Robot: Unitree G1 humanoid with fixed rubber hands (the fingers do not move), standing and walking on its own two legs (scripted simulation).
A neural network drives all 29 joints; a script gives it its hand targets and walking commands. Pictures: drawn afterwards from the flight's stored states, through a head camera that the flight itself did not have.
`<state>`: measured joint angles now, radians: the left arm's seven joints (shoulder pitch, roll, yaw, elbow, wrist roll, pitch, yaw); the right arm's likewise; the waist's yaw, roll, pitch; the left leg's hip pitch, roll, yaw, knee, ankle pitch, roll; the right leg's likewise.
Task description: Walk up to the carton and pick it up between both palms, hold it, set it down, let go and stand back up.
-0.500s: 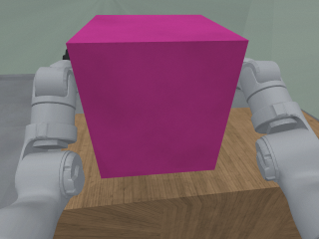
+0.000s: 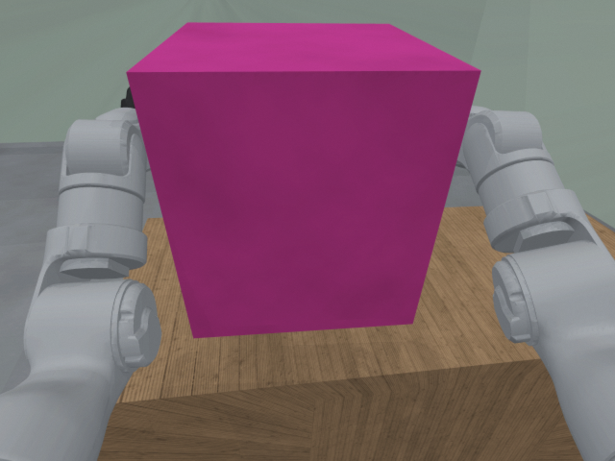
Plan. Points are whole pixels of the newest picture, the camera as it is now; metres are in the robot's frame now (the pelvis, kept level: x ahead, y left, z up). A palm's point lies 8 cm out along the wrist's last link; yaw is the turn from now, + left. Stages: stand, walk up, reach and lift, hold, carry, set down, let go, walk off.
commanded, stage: hold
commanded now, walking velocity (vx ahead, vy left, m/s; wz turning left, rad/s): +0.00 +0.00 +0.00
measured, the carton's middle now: (298, 170) +0.37 +0.00 +0.28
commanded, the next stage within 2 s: set down in 0.96 s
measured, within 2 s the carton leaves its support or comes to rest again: neither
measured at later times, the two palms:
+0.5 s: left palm (146, 126) +0.38 +0.17 +0.33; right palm (448, 130) +0.37 -0.18 +0.34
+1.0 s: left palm (146, 129) +0.38 +0.17 +0.33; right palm (450, 132) +0.37 -0.18 +0.34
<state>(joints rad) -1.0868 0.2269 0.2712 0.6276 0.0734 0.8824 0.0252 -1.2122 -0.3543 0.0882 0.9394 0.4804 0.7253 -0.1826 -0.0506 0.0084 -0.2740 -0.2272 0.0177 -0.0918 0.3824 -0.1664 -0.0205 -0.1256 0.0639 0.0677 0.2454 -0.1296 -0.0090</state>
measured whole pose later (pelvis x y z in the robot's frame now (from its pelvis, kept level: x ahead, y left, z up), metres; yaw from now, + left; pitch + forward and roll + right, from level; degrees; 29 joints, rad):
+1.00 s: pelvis +0.01 +0.00 +0.00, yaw +0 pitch +0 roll -2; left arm -1.07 0.22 0.28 0.60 0.08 0.89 0.02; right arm -1.19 -0.35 0.09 0.91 0.49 0.73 -0.20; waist -0.07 0.01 -0.27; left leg -0.21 0.01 -0.08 0.38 -0.18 -0.01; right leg -0.11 0.06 0.08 0.25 -0.14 0.00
